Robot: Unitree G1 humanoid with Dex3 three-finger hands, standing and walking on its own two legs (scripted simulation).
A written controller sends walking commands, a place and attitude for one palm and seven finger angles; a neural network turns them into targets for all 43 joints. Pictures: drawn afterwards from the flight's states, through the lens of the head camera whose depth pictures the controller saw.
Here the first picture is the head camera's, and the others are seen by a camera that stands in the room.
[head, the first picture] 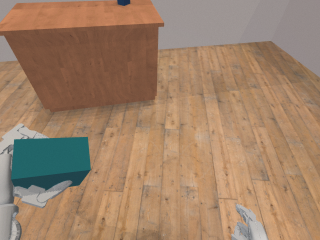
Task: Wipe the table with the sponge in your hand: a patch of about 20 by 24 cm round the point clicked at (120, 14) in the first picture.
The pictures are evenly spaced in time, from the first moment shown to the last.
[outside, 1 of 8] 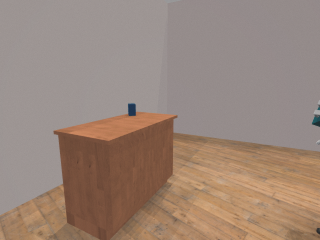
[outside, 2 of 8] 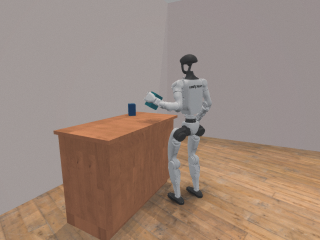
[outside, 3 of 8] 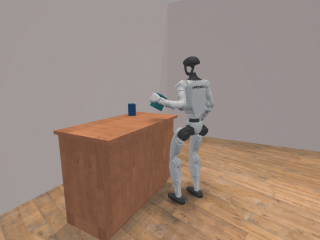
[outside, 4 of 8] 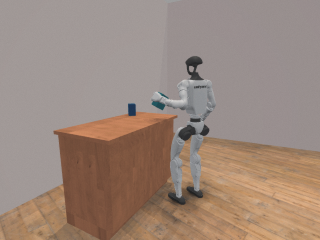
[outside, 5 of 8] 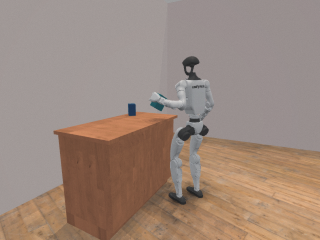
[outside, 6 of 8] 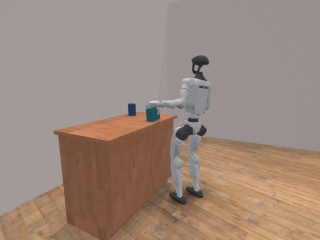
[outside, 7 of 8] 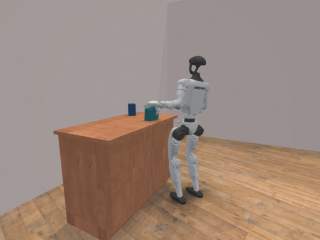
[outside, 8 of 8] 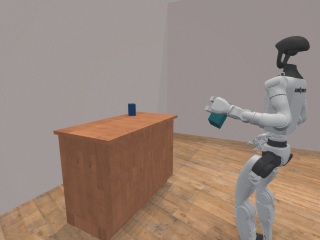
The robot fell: no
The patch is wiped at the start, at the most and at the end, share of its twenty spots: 0.00 1.00 1.00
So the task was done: yes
